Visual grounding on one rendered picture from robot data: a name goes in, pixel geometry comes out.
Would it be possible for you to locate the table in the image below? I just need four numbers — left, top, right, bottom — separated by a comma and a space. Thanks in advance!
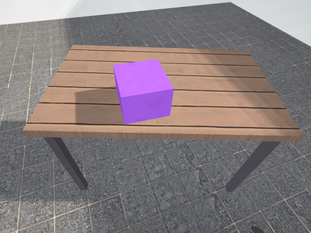
23, 45, 304, 192

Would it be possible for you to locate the carton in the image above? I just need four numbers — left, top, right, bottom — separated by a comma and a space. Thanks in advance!
113, 59, 174, 124

